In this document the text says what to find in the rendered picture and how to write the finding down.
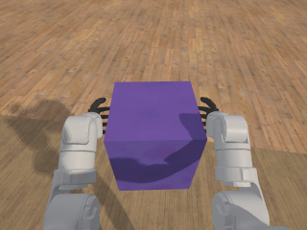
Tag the robot left upper arm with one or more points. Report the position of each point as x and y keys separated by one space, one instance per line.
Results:
x=73 y=212

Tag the robot left hand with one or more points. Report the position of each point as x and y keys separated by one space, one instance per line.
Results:
x=94 y=108

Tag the right robot forearm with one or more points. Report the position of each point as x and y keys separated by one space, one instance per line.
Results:
x=233 y=156

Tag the carton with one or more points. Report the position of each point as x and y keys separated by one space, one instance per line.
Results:
x=154 y=135

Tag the left robot forearm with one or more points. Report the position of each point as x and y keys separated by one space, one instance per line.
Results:
x=78 y=145

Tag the robot right hand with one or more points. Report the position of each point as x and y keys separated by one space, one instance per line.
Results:
x=208 y=110

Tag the robot right upper arm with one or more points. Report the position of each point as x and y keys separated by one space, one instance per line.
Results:
x=240 y=210

